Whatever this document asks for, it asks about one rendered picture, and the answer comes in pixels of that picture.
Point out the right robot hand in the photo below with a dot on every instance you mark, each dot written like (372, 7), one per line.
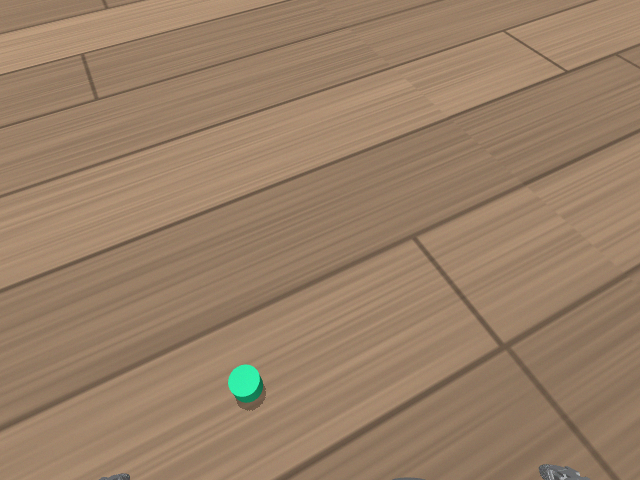
(554, 472)

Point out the tin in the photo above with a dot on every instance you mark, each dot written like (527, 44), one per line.
(245, 383)

